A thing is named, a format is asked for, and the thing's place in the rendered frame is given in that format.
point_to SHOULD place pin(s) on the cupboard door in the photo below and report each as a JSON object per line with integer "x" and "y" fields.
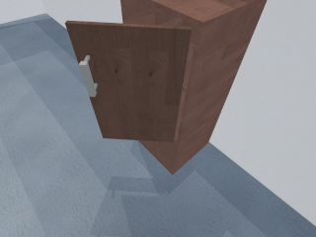
{"x": 139, "y": 70}

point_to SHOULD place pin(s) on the handle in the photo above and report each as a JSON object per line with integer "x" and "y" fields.
{"x": 87, "y": 77}

